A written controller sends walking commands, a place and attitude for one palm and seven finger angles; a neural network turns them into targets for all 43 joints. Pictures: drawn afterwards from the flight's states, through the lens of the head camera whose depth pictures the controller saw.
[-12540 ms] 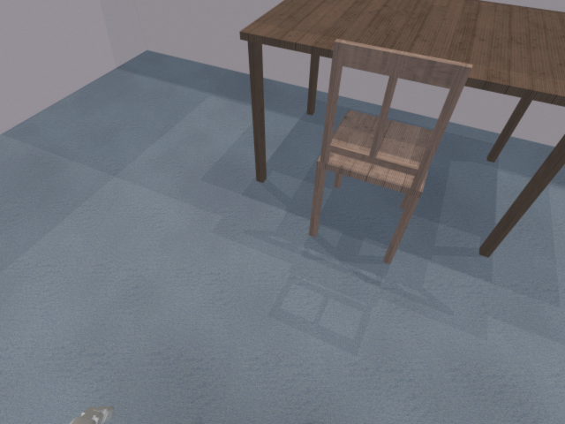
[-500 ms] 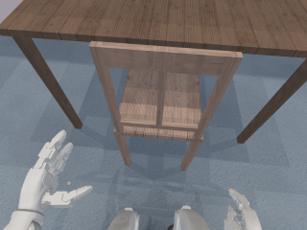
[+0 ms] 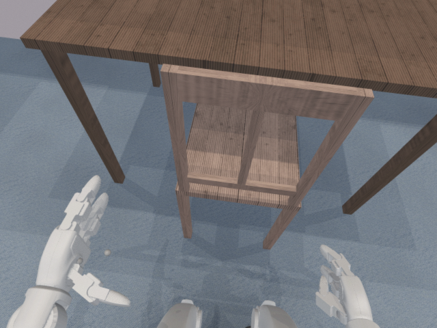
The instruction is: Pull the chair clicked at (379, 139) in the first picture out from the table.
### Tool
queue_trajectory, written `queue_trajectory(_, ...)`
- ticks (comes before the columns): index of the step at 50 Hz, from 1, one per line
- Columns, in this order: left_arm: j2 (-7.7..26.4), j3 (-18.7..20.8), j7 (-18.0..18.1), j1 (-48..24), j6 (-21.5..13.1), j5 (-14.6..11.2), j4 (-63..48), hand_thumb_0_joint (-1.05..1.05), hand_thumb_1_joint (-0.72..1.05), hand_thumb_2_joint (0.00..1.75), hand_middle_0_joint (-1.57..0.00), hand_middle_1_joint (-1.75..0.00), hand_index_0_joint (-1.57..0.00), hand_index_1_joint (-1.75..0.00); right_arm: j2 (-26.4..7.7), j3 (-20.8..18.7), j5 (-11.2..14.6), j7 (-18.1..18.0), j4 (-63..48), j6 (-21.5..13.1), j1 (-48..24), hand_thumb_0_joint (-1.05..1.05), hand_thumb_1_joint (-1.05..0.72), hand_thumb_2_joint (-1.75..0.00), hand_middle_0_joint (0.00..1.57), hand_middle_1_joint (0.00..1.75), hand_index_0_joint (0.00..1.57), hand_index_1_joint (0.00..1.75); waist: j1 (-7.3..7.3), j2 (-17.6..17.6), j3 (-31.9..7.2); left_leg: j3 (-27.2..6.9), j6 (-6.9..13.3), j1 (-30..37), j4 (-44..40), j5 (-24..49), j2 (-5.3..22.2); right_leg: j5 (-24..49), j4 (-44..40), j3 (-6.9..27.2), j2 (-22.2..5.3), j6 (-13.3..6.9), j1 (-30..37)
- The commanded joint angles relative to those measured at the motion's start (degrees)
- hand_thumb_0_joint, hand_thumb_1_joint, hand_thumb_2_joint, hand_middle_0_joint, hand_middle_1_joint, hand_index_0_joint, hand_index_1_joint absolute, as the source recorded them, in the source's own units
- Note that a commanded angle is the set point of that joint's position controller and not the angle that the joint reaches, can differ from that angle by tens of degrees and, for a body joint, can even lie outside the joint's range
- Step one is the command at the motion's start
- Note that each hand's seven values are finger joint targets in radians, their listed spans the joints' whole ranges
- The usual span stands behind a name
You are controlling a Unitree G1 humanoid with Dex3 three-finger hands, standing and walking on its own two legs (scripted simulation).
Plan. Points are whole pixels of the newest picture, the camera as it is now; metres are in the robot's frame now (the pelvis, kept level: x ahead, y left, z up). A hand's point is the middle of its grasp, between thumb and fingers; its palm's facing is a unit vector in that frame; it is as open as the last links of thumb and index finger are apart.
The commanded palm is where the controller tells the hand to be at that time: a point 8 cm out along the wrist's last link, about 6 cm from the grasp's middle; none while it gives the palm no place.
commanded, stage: raise the hand toward the chair's back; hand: left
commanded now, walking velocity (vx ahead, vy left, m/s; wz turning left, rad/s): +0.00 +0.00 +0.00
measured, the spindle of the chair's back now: (248, 151) +0.49 -0.03 -0.02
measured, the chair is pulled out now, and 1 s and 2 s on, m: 0.00 0.00 0.00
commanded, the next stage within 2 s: aim the fingers beside a spindle in 0.72 s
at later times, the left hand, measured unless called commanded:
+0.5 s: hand (110, 236) +0.25 +0.20 +0.05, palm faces -0.04 -1.00 -0.06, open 16.9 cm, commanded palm +0.23 +0.25 +0.05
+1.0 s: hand (123, 235) +0.26 +0.18 +0.04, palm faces -0.03 -1.00 -0.06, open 16.9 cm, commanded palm +0.24 +0.23 +0.04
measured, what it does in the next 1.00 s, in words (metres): stands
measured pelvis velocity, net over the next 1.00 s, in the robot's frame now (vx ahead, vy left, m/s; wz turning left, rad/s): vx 0.00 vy -0.03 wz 0.00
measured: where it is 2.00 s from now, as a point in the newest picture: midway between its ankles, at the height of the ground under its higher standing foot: outside the picture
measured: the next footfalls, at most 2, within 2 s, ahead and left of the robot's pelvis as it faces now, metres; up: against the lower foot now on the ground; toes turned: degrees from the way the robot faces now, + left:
none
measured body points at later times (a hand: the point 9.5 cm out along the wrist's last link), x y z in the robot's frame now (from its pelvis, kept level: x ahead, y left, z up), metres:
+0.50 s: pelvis +0.01 -0.01 +0.01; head +0.09 +0.01 +0.45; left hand +0.25 +0.25 +0.05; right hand +0.17 -0.25 -0.07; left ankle +0.00 +0.08 -0.65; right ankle +0.04 -0.13 -0.65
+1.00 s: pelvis +0.00 -0.03 +0.00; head +0.08 -0.02 +0.45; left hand +0.25 +0.23 +0.05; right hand +0.18 -0.27 -0.07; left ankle +0.00 +0.08 -0.65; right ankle +0.04 -0.13 -0.65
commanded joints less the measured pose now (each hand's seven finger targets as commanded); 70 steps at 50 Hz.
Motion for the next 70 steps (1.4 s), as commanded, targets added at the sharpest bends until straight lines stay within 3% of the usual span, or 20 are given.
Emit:
queue_trajectory(1, 6.87, 4.86, -0.36, -4.47, -3.13, -1.44, -10.82, 0.00, -0.50, 0.30, -0.06, -0.08, -0.06, -0.08, -9.54, -4.37, 0.19, -0.89, -7.38, -2.33, 0.30, 0.00, -0.90, -0.90, 0.20, 0.30, 0.20, 0.30, -1.04, 3.28, -12.70, -5.10, -4.82, 9.55, -13.56, 20.62, 0.89, 7.14, -5.73, 0.87, 2.29, -1.43, 8.37)
queue_trajectory(8, 8.89, 6.74, -1.50, -6.45, -2.32, -1.97, -9.95, 0.00, -0.50, 0.30, -0.06, -0.08, -0.06, -0.08, -9.83, -4.39, 0.38, -0.99, -6.67, -2.35, 0.94, 0.00, -0.90, -0.90, 0.20, 0.30, 0.20, 0.30, -0.82, 3.71, -14.64, -5.08, -5.03, 10.94, -13.59, 24.58, 0.98, 9.58, -6.26, 1.19, 2.40, -1.41, 10.21)
queue_trajectory(15, 8.42, 6.99, -1.53, -5.07, -2.39, -2.44, -9.07, 0.00, -0.50, 0.30, -0.06, -0.08, -0.06, -0.08, -9.77, -4.89, 0.46, -0.58, -5.98, -2.46, 1.49, 0.00, -0.90, -0.90, 0.20, 0.30, 0.20, 0.30, -0.72, 3.92, -15.31, -4.67, -5.39, 12.34, -13.76, 28.43, 1.22, 11.82, -6.74, 1.08, 2.23, -1.20, 11.33)
queue_trajectory(27, 8.75, 7.05, -0.84, -6.35, -4.44, -2.45, -7.52, 0.00, -0.50, 0.30, -0.06, -0.08, -0.06, -0.08, -9.71, -4.76, 0.48, -0.54, -6.26, -2.23, 0.92, 0.00, -0.90, -0.90, 0.20, 0.30, 0.20, 0.30, -1.09, 2.72, -12.79, -2.99, -3.67, 7.78, -13.74, 19.61, 0.42, 8.86, -8.16, 2.36, 1.88, -1.26, 12.61)
queue_trajectory(30, 9.18, 7.37, -0.92, -6.29, -4.91, -2.61, -8.14, 0.00, -0.50, 0.30, -0.06, -0.08, -0.06, -0.08, -9.59, -4.72, 0.52, -0.72, -6.18, -2.32, 1.05, 0.00, -0.90, -0.90, 0.20, 0.30, 0.20, 0.30, -1.19, 2.11, -14.31, -2.83, -3.22, 7.83, -13.37, 19.88, 0.33, 9.85, -8.24, 2.81, 1.85, -1.19, 13.88)
queue_trajectory(34, 8.70, 7.08, -1.12, -6.30, -4.45, -2.65, -6.49, 0.00, -0.50, 0.30, -0.06, -0.08, -0.06, -0.08, -9.28, -4.44, 0.51, -0.86, -5.90, -2.27, 0.73, 0.00, -0.90, -0.90, 0.20, 0.30, 0.20, 0.30, -1.40, 2.25, -12.94, -2.21, -2.63, 6.41, -13.03, 18.14, 0.13, 9.23, -8.90, 3.42, 1.66, -1.01, 14.17)
queue_trajectory(36, 8.84, 7.16, -1.43, -7.05, -4.56, -2.90, -6.64, 0.00, -0.50, 0.30, -0.06, -0.08, -0.06, -0.08, -9.30, -4.48, 0.60, -0.98, -5.81, -2.36, 0.64, 0.00, -0.90, -0.90, 0.20, 0.30, 0.20, 0.30, -1.53, 0.61, -13.52, -2.19, -2.42, 5.78, -12.75, 17.52, 0.08, 9.07, -9.16, 3.82, 1.53, -0.87, 14.98)
queue_trajectory(41, 9.15, 7.40, -1.68, -7.13, -4.80, -2.94, -6.65, 0.00, -0.50, 0.30, -0.06, -0.08, -0.06, -0.08, -9.03, -4.38, 0.56, -1.07, -5.56, -2.50, 0.47, 0.00, -0.90, -0.90, 0.20, 0.30, 0.20, 0.30, -1.44, 1.46, -13.82, -1.77, -2.15, 5.59, -12.29, 18.17, 0.01, 10.28, -9.36, 4.42, 1.37, -0.86, 15.86)
queue_trajectory(43, 9.68, 7.81, -1.70, -10.37, -4.90, -2.77, -3.84, 0.00, -0.50, 0.30, -0.06, -0.08, -0.06, -0.08, -9.25, -4.30, 0.55, -1.36, -4.68, -2.43, 0.48, 0.00, -0.90, -0.90, 0.20, 0.30, 0.20, 0.30, -2.42, -0.93, -11.96, -1.71, -1.85, 3.44, -11.24, 16.40, 0.12, 8.56, -9.56, 5.00, 1.41, -0.62, 14.71)
queue_trajectory(45, 9.21, 7.68, -2.21, -10.85, -5.48, -2.81, -3.24, 0.00, -0.50, 0.30, -0.06, -0.08, -0.06, -0.08, -9.32, -4.28, 0.58, -1.37, -4.55, -2.67, 0.61, 0.00, -0.90, -0.90, 0.20, 0.30, 0.20, 0.30, -1.92, 0.98, -12.86, -1.66, -2.01, 3.73, -11.21, 16.21, 0.04, 8.22, -8.96, 5.01, 1.27, -0.81, 14.30)
queue_trajectory(46, 8.03, 5.91, -2.52, -12.39, -5.53, -2.87, -3.27, 0.00, -0.50, 0.30, -0.06, -0.08, -0.06, -0.08, -9.33, -4.11, 0.58, -1.33, -4.74, -2.80, 0.34, 0.00, -0.90, -0.90, 0.20, 0.30, 0.20, 0.30, -2.37, 1.84, -12.50, -1.48, -1.88, 3.69, -10.91, 15.73, -0.07, 7.84, -9.20, 5.30, 1.15, -0.75, 13.61)
queue_trajectory(50, 9.79, 7.24, -2.46, -14.95, -5.53, -2.70, -1.88, 0.00, -0.50, 0.30, -0.06, -0.08, -0.06, -0.08, -9.70, -4.29, 0.51, -1.32, -4.12, -2.96, 0.92, 0.00, -0.90, -0.90, 0.20, 0.30, 0.20, 0.30, -2.14, 1.07, -14.71, -1.65, -1.90, 3.34, -10.41, 16.49, 0.10, 8.68, -8.42, 5.52, 1.10, -0.71, 14.35)
queue_trajectory(58, 10.12, 7.56, -1.02, -17.32, -5.28, -1.86, 0.64, 0.00, -0.50, 0.30, -0.06, -0.08, -0.06, -0.08, -9.75, -4.36, 0.31, -0.86, -4.23, -2.17, 0.99, 0.00, -0.90, -0.90, 0.20, 0.30, 0.20, 0.30, -1.57, 1.34, -16.79, -1.47, -1.93, 2.57, -10.22, 18.13, 0.19, 10.92, -6.92, 5.42, 1.05, -0.80, 14.78)
queue_trajectory(60, 8.66, 6.18, -0.66, -19.26, -5.25, -1.55, 1.41, 0.00, -0.50, 0.30, -0.06, -0.08, -0.06, -0.08, -9.77, -4.23, 0.25, -0.61, -4.21, -1.85, 1.00, 0.00, -0.90, -0.90, 0.20, 0.30, 0.20, 0.30, -1.93, 2.35, -15.96, -1.46, -2.10, 2.51, -10.27, 17.96, 0.14, 10.82, -6.48, 5.03, 1.03, -0.82, 13.36)
queue_trajectory(61, 8.48, 5.86, -0.52, -20.74, -5.46, -1.45, 1.38, 0.00, -0.50, 0.30, -0.06, -0.08, -0.06, -0.08, -9.87, -4.36, 0.19, -0.63, -3.94, -1.78, 1.21, 0.00, -0.90, -0.90, 0.20, 0.30, 0.20, 0.30, -2.41, 1.20, -16.57, -1.55, -2.08, 2.69, -9.96, 17.93, 0.27, 10.88, -6.28, 4.97, 1.05, -0.70, 12.98)
queue_trajectory(64, 8.41, 6.16, -0.19, -18.74, -5.85, -1.28, 2.69, 0.00, -0.50, 0.30, -0.06, -0.08, -0.06, -0.08, -9.89, -4.46, 0.19, -0.36, -4.15, -1.53, 1.39, 0.00, -0.90, -0.90, 0.20, 0.30, 0.20, 0.30, -1.58, 1.00, -17.51, -1.51, -2.14, 2.48, -10.08, 18.70, 0.18, 11.83, -5.93, 5.10, 1.08, -0.93, 13.88)
queue_trajectory(69, 6.06, 3.14, 0.81, -23.10, -6.51, -0.42, 2.54, 0.00, -0.50, 0.30, -0.06, -0.08, -0.06, -0.08, -9.86, -4.55, -0.11, -0.06, -3.78, -1.01, 1.40, 0.00, -0.90, -0.90, 0.20, 0.30, 0.20, 0.30, -2.38, 1.18, -18.30, -1.92, -2.32, 3.16, -9.48, 19.41, 0.37, 12.10, -4.60, 4.49, 1.11, -0.92, 11.48)
queue_trajectory(70, 6.90, 3.88, 1.13, -23.33, -6.56, -0.33, 3.05, 0.00, -0.50, 0.30, -0.06, -0.08, -0.06, -0.08, -10.00, -4.65, -0.11, -0.06, -3.69, -0.81, 1.64, 0.00, -0.90, -0.90, 0.20, 0.30, 0.20, 0.30, -2.36, 0.61, -18.25, -1.88, -2.33, 2.66, -9.38, 18.99, 0.42, 11.85, -4.61, 4.53, 1.06, -0.92, 11.53)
